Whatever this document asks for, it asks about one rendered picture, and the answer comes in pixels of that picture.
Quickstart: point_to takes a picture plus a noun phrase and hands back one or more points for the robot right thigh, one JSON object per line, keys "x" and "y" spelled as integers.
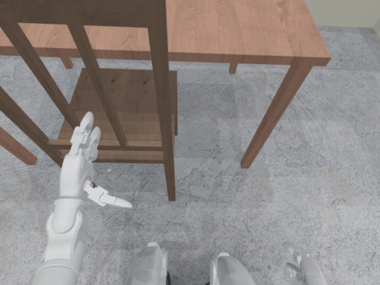
{"x": 227, "y": 270}

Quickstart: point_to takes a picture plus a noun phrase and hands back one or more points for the left robot forearm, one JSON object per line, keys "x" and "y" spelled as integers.
{"x": 64, "y": 253}

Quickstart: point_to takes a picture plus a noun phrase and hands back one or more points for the robot right hand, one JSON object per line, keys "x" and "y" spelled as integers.
{"x": 309, "y": 272}

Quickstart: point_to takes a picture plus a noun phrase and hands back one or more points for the robot left hand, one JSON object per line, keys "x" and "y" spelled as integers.
{"x": 77, "y": 166}

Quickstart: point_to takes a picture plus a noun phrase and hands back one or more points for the robot left thigh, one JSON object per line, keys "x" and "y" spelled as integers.
{"x": 149, "y": 267}

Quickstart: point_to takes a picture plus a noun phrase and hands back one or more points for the chair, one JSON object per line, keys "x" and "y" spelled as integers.
{"x": 135, "y": 109}

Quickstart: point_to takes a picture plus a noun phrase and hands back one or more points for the table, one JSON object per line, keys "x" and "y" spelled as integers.
{"x": 272, "y": 32}

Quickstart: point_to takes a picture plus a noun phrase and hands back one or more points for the robot thigh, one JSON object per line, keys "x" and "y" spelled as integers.
{"x": 227, "y": 270}
{"x": 149, "y": 267}

